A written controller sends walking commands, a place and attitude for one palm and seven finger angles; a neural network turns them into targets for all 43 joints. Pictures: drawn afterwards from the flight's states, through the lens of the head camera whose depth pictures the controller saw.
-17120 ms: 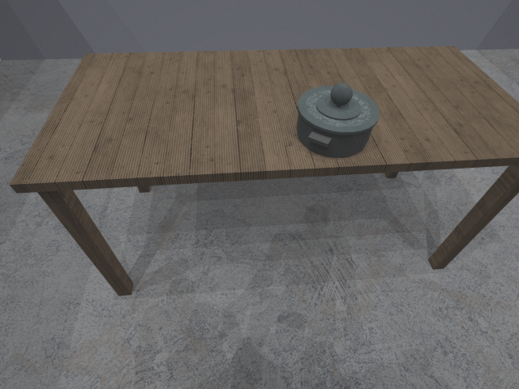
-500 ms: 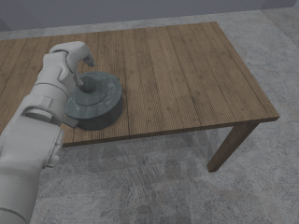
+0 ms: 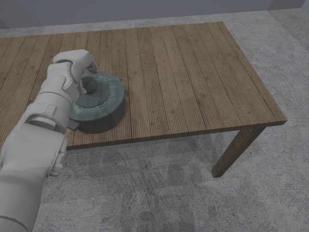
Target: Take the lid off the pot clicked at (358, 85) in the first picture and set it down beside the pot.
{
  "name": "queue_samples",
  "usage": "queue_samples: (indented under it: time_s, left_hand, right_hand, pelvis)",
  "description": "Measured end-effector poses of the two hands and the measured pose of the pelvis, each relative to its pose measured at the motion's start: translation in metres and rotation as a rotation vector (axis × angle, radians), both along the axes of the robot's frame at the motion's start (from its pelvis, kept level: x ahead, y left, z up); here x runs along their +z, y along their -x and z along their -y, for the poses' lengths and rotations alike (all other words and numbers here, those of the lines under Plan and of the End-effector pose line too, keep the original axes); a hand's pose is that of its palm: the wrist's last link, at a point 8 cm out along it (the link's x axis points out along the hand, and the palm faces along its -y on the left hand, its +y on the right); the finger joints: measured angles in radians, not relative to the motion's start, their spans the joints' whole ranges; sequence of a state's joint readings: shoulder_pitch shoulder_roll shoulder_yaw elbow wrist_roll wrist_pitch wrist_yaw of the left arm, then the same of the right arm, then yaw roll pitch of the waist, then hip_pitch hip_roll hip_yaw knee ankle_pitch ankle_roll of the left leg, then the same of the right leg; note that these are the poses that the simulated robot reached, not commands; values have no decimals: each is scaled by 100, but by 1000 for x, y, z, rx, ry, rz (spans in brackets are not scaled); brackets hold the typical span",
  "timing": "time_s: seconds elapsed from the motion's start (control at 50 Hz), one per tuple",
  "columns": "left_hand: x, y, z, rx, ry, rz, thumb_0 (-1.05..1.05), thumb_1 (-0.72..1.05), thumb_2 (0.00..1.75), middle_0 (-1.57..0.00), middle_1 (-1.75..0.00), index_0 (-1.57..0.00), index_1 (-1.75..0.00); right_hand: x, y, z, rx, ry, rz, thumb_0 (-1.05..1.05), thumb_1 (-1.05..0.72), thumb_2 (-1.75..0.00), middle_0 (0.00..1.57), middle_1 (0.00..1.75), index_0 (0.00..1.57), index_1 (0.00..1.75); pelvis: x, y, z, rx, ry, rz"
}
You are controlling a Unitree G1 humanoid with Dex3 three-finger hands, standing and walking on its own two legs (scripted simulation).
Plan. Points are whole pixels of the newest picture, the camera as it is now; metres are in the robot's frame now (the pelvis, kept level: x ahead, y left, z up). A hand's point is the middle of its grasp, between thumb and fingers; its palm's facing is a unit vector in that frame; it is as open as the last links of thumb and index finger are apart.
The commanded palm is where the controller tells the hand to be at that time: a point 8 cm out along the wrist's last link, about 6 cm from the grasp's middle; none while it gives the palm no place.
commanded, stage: lower the open fingers around the knob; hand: left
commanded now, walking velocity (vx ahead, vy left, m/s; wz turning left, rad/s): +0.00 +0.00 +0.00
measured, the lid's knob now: (88, 85) +0.53 +0.16 +0.06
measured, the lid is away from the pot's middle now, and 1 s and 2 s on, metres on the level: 0.00 0.00 0.01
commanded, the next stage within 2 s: close the fingers and squeeze the knob in 0.50 s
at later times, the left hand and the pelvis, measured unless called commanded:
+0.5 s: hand (80, 85) +0.51 +0.17 +0.08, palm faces -0.36 -0.06 -0.93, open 10.5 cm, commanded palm +0.52 +0.17 +0.14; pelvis +0.01 +0.00 +0.00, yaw -1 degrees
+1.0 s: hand (82, 86) +0.50 +0.17 +0.08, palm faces -0.36 -0.06 -0.93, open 9.7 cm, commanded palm +0.51 +0.17 +0.14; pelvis +0.00 +0.00 +0.00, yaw -1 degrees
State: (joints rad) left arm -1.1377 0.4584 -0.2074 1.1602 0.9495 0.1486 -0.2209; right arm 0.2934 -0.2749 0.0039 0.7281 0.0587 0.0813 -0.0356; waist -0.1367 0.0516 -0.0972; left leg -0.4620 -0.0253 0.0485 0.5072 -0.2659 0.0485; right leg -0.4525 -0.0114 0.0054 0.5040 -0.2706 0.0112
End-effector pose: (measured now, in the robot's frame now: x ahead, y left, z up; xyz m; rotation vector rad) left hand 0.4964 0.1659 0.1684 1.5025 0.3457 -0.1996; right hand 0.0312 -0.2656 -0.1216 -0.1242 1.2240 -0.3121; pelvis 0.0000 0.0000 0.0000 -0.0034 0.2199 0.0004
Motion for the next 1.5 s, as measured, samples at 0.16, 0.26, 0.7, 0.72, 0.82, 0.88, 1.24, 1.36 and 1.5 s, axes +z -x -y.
queue_samples:
  time_s: [0.16, 0.26, 0.7, 0.72, 0.82, 0.88, 1.24, 1.36, 1.5]
  left_hand:
    - [-17, -1, -7, 4, 15, -50, 0, -35, 146, -82, -8, -79, -7]
    - [-24, -4, -8, -16, 10, -51, 0, -35, 146, -82, -8, -79, -7]
    - [-26, -15, -7, -27, 10, -35, 0, -28, 133, -74, -24, -73, -23]
    - [-25, -15, -6, -28, 15, -34, 0, -26, 129, -71, -29, -70, -29]
    - [-30, -11, -7, -12, -1, -48, 0, -16, 112, -60, -54, -59, -54]
    - [-32, -8, -4, -23, 13, -43, 0, -11, 106, -56, -65, -56, -65]
    - [-26, -6, 1, -5, 3, -40, 0, 10, 95, -57, -97, -54, -95]
    - [-25, -5, 1, -14, 0, -31, 0, 13, 91, -58, -99, -55, -98]
    - [-25, -2, 2, -16, 3, -24, 0, 15, 83, -59, -100, -56, -98]
  right_hand:
    - [0, 21, 3, -30, 9, -73, 0, -90, -90, 20, 30, 20, 30]
    - [2, 30, 5, -47, 25, -100, 0, -90, -90, 20, 30, 20, 30]
    - [-1, 35, -7, -63, 3, -116, 0, -90, -90, 20, 30, 20, 30]
    - [-2, 35, -7, -63, 2, -115, 0, -90, -90, 20, 30, 20, 30]
    - [-3, 33, -7, -60, -6, -112, 0, -90, -90, 20, 30, 20, 30]
    - [-3, 31, -6, -55, -6, -108, 0, -90, -90, 20, 30, 20, 30]
    - [-1, 32, 5, -58, 13, -88, 0, -90, -90, 20, 30, 20, 30]
    - [-1, 36, 6, -64, 13, -95, 0, -90, -90, 20, 30, 20, 30]
    - [-3, 34, 4, -61, -1, -98, 0, -90, -90, 20, 30, 20, 30]
  pelvis:
    - [0, -2, 1, -4, 4, -8]
    - [-1, -3, 0, -5, 6, -18]
    - [-3, -7, -6, -7, 10, -44]
    - [-3, -7, -6, -9, 10, -44]
    - [-3, -7, -6, -11, 10, -42]
    - [-3, -6, -5, -10, 9, -38]
    - [-3, -1, 1, -9, 7, -28]
    - [-2, -2, 2, -13, 6, -28]
    - [-1, -3, 3, -12, 6, -21]
